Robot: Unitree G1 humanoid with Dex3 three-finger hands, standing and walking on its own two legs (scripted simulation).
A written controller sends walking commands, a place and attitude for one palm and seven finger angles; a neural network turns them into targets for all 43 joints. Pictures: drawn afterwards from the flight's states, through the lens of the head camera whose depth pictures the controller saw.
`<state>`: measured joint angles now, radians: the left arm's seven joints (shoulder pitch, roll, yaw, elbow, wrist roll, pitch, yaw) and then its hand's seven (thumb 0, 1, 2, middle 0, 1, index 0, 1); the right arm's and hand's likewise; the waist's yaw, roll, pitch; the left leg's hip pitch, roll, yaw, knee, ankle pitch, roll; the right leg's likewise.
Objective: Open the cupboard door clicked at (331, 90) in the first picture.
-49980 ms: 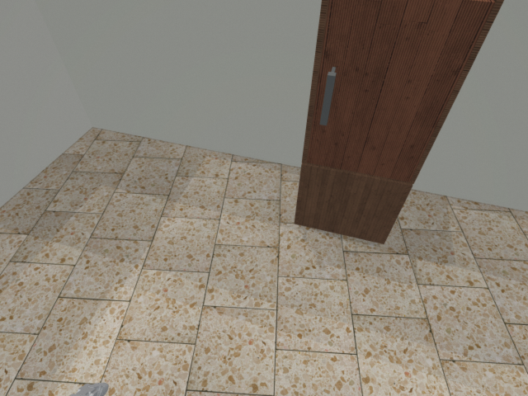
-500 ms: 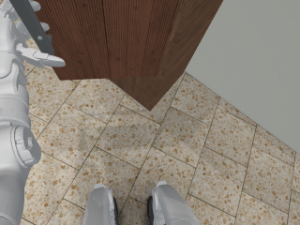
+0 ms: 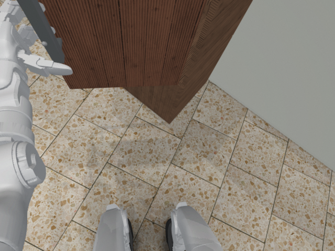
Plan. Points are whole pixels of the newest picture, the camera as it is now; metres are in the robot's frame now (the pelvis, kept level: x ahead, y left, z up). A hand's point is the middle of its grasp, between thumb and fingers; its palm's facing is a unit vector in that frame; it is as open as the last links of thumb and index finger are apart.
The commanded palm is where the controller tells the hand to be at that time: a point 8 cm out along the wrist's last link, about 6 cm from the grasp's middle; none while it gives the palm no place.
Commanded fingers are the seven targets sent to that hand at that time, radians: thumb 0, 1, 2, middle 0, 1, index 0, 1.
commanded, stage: close the thumb around the handle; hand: left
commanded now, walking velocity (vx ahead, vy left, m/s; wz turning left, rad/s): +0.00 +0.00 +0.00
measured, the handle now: (45, 24) +0.60 +0.21 +0.07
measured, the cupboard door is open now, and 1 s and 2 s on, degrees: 46 49 88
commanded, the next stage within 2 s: pull the door open along its arc in 0.62 s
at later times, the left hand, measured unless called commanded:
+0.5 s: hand (51, 42) +0.55 +0.19 +0.07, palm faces +0.03 -1.00 -0.02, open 6.4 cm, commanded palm +0.53 +0.23 +0.07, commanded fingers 0.00 0.90 0.90 -0.40 -1.35 -0.40 -1.35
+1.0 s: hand (58, 52) +0.53 +0.18 +0.07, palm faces +0.05 -1.00 -0.01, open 5.8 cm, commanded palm +0.48 +0.21 +0.07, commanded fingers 0.00 0.90 0.90 -0.40 -1.35 -0.40 -1.35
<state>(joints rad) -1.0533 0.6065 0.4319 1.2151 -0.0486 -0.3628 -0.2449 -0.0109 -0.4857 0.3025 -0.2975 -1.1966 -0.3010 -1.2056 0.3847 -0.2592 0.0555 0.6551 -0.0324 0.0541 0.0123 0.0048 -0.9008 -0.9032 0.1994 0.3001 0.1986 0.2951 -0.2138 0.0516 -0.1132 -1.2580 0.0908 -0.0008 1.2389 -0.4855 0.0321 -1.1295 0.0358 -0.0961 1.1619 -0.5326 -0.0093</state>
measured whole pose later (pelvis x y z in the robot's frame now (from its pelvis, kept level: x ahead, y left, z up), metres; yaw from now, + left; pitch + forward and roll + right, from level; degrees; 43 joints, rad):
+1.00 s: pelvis +0.01 +0.00 +0.01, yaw +0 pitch +27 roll -4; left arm -0.90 0.48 0.41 1.09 -0.08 -0.39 -0.18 -0.01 0.72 0.77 -0.36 -1.34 -0.35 -1.35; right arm 0.40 -0.25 0.03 0.64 -0.03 0.07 0.03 0.01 -0.90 -0.90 0.20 0.30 0.20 0.30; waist -0.19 0.06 -0.13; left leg -1.19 0.09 0.02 1.19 -0.48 0.03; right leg -1.08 0.04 -0.07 1.14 -0.53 -0.01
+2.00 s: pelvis +0.01 -0.07 +0.03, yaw +6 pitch +16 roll +2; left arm -0.16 -0.07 -0.08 0.45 0.04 -0.42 0.53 0.01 0.45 0.70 -0.36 -1.30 -0.35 -1.31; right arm 0.20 -0.21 -0.03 0.66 -0.08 0.01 0.00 0.01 -0.90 -0.90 0.20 0.30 0.20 0.29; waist -0.03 0.04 -0.15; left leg -0.91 0.04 -0.01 1.05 -0.42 -0.04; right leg -0.84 -0.01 -0.11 1.11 -0.57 -0.09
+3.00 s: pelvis -0.01 +0.00 +0.03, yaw +3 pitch +14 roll -1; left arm -0.10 -0.02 -0.21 0.39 -0.06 -0.40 0.12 -0.01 -0.51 0.29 -0.17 -0.32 -0.16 -0.33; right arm 0.24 -0.22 0.00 0.55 -0.02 0.01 0.02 0.01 -0.90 -0.90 0.20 0.30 0.20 0.29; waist -0.02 0.04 -0.14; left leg -0.90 0.02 0.04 1.09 -0.44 0.04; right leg -0.81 -0.03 -0.05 1.09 -0.53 0.00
